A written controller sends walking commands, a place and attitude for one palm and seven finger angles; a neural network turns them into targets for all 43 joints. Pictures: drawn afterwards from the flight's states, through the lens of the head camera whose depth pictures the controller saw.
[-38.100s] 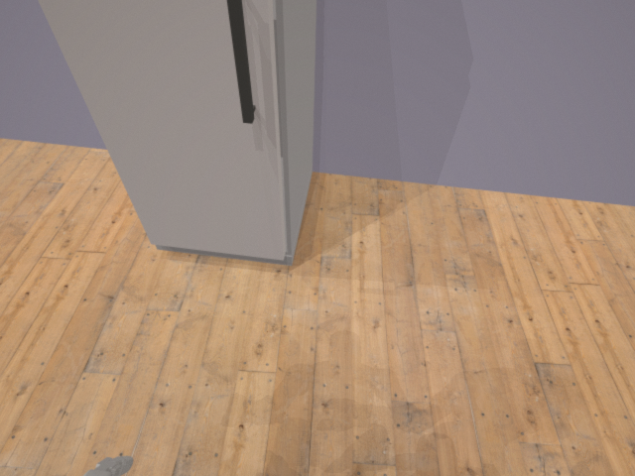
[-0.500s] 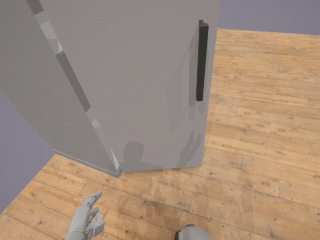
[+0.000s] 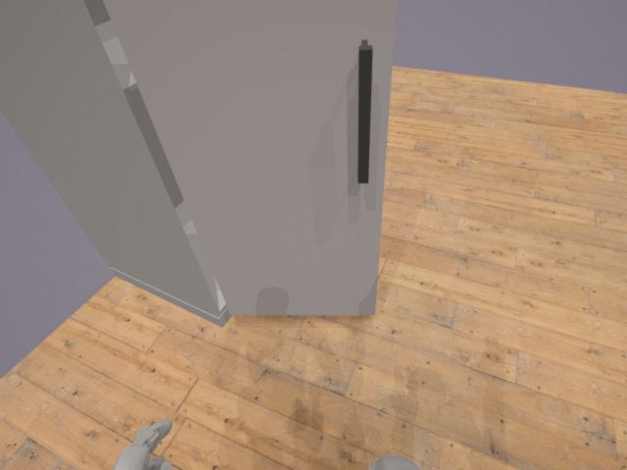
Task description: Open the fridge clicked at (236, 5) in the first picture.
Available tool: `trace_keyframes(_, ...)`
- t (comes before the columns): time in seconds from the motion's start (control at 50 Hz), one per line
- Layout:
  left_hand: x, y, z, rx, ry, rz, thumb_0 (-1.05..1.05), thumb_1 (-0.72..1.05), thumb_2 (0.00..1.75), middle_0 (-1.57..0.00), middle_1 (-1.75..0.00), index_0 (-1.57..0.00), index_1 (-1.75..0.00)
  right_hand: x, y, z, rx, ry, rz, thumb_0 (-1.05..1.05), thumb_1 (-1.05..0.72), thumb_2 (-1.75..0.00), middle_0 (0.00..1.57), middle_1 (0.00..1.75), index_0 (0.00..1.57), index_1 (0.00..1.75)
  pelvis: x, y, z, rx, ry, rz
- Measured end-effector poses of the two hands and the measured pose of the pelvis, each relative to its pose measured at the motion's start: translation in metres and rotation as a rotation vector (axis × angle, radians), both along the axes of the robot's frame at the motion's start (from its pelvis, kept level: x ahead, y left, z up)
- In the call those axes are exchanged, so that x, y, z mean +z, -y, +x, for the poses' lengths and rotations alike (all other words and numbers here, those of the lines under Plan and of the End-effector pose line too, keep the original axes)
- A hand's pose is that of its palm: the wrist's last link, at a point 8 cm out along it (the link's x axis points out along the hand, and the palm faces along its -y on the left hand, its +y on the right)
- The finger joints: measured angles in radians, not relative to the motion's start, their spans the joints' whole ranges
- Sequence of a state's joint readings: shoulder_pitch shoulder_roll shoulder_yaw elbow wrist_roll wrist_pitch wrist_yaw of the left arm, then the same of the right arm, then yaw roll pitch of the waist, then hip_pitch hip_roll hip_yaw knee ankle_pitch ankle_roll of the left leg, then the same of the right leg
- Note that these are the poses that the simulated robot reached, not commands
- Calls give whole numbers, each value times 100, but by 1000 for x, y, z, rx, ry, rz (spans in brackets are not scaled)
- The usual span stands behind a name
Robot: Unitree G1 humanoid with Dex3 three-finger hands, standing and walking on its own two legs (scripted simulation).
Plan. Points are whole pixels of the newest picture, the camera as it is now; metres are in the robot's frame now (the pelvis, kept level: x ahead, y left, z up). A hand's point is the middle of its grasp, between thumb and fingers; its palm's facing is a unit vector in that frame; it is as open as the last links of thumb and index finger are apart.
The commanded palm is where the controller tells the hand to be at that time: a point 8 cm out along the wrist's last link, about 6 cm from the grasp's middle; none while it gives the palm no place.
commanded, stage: stop stepping back and stand still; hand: right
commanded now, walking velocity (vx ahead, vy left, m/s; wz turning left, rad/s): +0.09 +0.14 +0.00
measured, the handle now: (363, 117) +0.74 -0.09 +0.10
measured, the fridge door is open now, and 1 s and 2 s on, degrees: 65 65 65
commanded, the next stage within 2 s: let the arm hang, fingers relaxed in 0.68 s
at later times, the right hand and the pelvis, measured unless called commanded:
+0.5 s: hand out of the picture +0.17 -0.35 +0.17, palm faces +0.56 +0.74 -0.37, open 7.4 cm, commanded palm +0.11 -0.37 +0.19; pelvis -0.01 -0.06 -0.01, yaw -3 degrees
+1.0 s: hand out of the picture +0.13 -0.28 -0.11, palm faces +0.07 +0.94 -0.33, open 7.4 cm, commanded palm none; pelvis +0.00 -0.06 +0.00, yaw -5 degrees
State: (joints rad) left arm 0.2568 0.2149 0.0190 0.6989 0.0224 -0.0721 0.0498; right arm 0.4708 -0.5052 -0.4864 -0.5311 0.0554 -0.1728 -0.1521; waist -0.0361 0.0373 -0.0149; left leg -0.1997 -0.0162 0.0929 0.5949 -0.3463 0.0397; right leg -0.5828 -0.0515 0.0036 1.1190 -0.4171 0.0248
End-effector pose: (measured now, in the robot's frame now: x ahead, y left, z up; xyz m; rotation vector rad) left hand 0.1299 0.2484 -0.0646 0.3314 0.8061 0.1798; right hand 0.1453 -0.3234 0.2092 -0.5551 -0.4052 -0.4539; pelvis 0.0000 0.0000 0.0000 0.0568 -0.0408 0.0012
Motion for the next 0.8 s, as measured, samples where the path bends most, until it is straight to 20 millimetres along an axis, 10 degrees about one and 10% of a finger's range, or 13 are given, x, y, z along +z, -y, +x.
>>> trace_keyframes(0.12, -8, 31, -1, 29, 105, 11, 2, 90, 90, -20, -30, -20, -30, -39, 22, 9, 13, 41, 170, 1, -89, -90, 20, 30, 21, 30, -21, 32, -11, -19, 31, -18)
trace_keyframes(0.28, -3, 87, -17, -50, 54, -158, 1, 90, 90, -20, -30, -20, -30, 15, 8, -17, 94, -16, -61, 1, -89, -90, 21, 30, 21, 30, 6, 32, -20, -27, -8, 9)
trace_keyframes(0.52, -13, 75, 6, -41, 57, -50, 2, 90, 90, -20, -30, -21, -30, -34, 58, -20, -100, -85, 133, 1, -89, -90, 21, 30, 21, 30, -4, 61, -13, -46, 13, -36)
trace_keyframes(0.66, 14, 89, 22, -75, 151, -105, 2, 90, 90, -20, -30, -20, -30, -4, 34, -6, 8, -82, 24, 1, -89, -90, 21, 30, 21, 30, 12, 56, -10, -53, -18, -37)
trace_keyframes(0.8, -4, 85, 32, -78, 97, -149, 1, 90, 90, -20, -30, -20, -30, -5, 42, 0, -33, -191, -49, 1, -88, -90, 21, 30, 21, 30, 13, 54, 3, -52, -51, -30)
